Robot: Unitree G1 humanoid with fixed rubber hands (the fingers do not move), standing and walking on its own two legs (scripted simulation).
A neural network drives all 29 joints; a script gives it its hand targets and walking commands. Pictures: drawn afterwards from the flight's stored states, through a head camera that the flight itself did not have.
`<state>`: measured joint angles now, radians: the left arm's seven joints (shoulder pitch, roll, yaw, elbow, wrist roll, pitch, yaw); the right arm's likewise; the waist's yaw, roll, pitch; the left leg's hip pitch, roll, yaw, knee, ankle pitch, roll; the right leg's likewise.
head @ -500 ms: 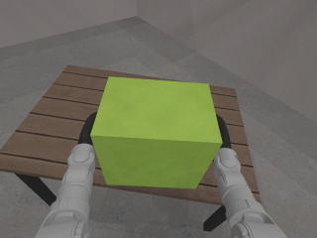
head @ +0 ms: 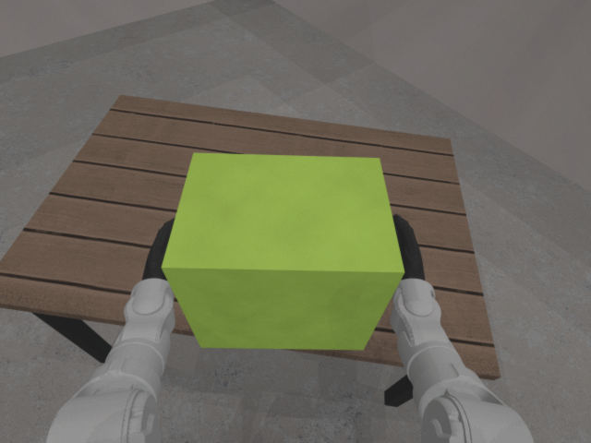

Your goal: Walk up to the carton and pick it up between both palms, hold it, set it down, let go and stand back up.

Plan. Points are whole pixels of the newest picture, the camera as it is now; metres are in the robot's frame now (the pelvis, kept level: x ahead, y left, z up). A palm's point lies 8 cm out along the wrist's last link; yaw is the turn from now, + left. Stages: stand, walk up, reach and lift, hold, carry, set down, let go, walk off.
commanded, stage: set down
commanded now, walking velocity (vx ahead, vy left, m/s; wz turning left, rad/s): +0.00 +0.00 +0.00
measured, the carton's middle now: (284, 258) +0.39 +0.04 -0.02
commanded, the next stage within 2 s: none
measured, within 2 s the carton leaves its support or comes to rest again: rests again in 0.88 s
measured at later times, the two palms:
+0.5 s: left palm (170, 280) +0.37 +0.22 -0.07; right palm (393, 280) +0.38 -0.14 -0.06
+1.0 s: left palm (170, 288) +0.36 +0.22 -0.08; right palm (391, 287) +0.37 -0.14 -0.07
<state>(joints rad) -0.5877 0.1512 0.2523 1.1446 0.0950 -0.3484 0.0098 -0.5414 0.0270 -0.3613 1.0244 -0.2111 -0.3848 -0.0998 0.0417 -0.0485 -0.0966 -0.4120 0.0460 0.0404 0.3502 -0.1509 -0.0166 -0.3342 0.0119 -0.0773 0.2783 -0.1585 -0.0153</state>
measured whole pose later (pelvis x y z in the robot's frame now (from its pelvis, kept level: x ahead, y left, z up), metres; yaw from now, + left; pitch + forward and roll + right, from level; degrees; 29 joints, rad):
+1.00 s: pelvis -0.02 +0.01 -0.04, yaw -1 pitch +26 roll -2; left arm -0.77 0.20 0.14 1.55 -0.13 -0.70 0.02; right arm -0.74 -0.06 -0.30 1.34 -0.12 -0.63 -0.11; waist 0.03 0.02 -0.19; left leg -0.90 0.06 0.03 0.71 -0.27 0.00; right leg -0.83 0.00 -0.08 0.66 -0.29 -0.01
